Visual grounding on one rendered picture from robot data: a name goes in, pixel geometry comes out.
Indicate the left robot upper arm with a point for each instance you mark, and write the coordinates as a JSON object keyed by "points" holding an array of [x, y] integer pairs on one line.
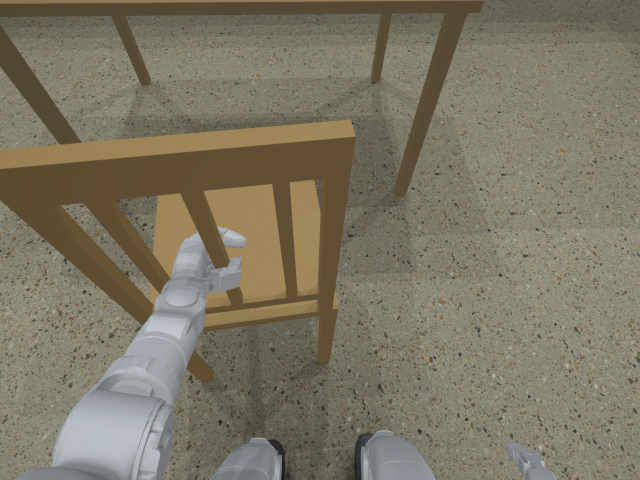
{"points": [[113, 436]]}

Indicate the left robot forearm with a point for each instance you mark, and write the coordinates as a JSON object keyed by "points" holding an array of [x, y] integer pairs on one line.
{"points": [[159, 354]]}

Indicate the table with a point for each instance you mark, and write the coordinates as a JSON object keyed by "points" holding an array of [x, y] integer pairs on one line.
{"points": [[16, 68]]}

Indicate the robot shin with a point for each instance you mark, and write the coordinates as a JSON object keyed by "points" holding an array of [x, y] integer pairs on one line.
{"points": [[261, 440], [381, 433]]}

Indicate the robot left shin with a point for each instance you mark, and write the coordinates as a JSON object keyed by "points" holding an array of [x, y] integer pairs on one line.
{"points": [[261, 440]]}

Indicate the robot right hand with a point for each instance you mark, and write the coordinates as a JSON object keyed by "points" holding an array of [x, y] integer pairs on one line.
{"points": [[530, 464]]}

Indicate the robot right shin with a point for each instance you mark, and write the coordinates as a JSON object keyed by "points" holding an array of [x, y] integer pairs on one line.
{"points": [[381, 433]]}

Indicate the robot left hand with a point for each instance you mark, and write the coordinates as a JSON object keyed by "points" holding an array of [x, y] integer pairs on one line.
{"points": [[193, 260]]}

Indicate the chair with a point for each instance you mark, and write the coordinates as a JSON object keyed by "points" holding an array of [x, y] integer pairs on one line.
{"points": [[258, 182]]}

